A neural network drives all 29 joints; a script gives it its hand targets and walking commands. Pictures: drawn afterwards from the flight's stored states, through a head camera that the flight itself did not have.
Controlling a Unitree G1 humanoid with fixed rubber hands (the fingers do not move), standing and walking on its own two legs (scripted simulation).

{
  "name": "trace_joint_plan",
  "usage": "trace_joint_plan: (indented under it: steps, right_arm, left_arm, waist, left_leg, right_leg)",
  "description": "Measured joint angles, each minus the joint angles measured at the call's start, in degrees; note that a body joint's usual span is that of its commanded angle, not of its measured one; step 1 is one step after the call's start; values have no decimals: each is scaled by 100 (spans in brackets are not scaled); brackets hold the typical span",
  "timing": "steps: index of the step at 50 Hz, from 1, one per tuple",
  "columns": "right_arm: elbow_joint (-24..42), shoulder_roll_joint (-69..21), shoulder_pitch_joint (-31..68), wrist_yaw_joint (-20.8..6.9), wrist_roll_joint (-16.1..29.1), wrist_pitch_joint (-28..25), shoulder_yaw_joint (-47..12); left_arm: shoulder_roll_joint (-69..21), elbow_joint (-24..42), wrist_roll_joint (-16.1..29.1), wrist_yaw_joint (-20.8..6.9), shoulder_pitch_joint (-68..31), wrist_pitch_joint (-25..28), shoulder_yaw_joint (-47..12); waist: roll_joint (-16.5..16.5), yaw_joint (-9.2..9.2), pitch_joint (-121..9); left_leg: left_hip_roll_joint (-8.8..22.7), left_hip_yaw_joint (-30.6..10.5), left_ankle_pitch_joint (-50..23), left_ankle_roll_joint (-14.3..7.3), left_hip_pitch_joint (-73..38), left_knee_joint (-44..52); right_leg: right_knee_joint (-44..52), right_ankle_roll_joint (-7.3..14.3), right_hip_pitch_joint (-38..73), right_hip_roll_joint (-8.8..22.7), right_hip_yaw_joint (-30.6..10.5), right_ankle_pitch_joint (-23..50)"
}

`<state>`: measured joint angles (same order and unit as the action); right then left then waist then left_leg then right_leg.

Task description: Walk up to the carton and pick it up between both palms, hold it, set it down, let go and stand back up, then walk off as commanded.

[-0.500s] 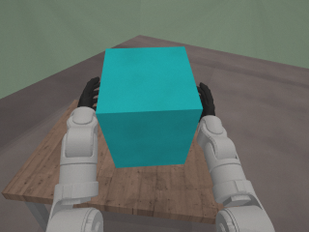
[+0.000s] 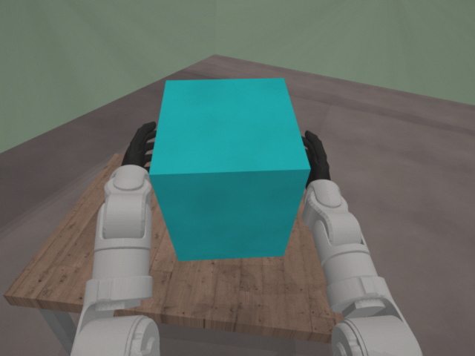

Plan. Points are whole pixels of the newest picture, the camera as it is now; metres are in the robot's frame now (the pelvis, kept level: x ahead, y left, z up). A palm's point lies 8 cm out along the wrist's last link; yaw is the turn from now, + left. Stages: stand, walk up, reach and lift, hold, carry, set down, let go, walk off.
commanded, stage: hold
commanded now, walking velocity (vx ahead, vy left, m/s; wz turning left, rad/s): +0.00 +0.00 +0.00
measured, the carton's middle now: (228, 174) +0.40 +0.01 +0.17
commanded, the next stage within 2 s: none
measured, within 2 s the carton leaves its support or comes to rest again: neither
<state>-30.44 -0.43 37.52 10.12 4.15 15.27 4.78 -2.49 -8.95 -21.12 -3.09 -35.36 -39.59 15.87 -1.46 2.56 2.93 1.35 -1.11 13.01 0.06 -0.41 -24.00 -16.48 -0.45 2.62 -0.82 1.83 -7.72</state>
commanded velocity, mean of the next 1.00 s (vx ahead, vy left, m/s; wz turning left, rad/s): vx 0.00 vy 0.00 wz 0.00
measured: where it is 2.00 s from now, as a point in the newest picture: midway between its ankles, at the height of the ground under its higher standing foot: outside the picture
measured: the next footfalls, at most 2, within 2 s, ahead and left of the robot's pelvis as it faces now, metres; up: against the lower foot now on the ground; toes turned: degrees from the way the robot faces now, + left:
none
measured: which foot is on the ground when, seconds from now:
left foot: down 0.00-1.00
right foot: down 0.00-1.00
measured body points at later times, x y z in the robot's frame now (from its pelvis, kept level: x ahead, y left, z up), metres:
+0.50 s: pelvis -0.01 +0.00 +0.00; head -0.06 +0.03 +0.45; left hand +0.36 +0.16 +0.19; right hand +0.37 -0.13 +0.18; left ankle +0.02 +0.11 -0.74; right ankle +0.03 -0.13 -0.74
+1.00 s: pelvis +0.00 +0.00 +0.00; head -0.05 +0.03 +0.45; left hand +0.37 +0.16 +0.19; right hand +0.38 -0.13 +0.18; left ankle +0.02 +0.11 -0.74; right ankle +0.03 -0.13 -0.74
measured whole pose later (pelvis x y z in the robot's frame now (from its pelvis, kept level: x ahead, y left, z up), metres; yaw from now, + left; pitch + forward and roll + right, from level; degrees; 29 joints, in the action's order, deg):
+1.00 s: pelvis +0.00 +0.00 +0.00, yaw +0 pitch -12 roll -2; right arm -30.7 -0.4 37.5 10.3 5.7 15.1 4.8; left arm -2.5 -7.6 -20.7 -2.4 -34.9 -40.6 15.4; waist -1.8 2.6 6.0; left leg 1.3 -1.1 12.6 0.2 -0.4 -24.0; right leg -16.1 -0.4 2.8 -0.8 1.9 -7.2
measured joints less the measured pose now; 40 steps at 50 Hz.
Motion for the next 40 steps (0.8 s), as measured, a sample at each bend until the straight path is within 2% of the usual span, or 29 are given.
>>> trace_joint_plan:
  steps: [6,11,17,24,34,40]
  right_arm:
    - [-4,0,0,6,81,70,0]
    - [8,1,2,8,168,-43,0]
    - [7,0,1,10,169,-67,0]
    - [-13,0,0,13,98,72,0]
    - [-24,0,2,13,75,-40,0]
    - [-27,0,0,13,25,-39,0]
  left_arm:
    - [-2,14,-36,-33,0,-101,3]
    - [-2,186,89,108,38,-97,-54]
    - [-2,187,92,118,39,-70,-58]
    - [-2,22,-3,2,39,-71,-16]
    - [-2,67,109,111,36,-20,-36]
    - [-2,20,51,64,31,25,-28]
  waist:
    - [-13,0,294]
    - [-12,0,237]
    - [-14,0,-6]
    - [-29,0,184]
    - [-31,0,122]
    - [-35,0,-30]
  left_leg:
    - [0,0,-36,10,0,0]
    - [0,0,-26,17,-3,1]
    - [0,0,0,8,-2,1]
    - [-1,0,-45,-4,0,1]
    - [-1,0,-30,12,-4,4]
    - [-1,0,-1,0,0,5]
  right_leg:
    - [6,0,3,1,0,40]
    - [6,0,6,1,0,23]
    - [11,0,7,1,1,2]
    - [31,0,14,1,1,63]
    - [13,0,10,2,2,29]
    - [20,0,9,2,3,5]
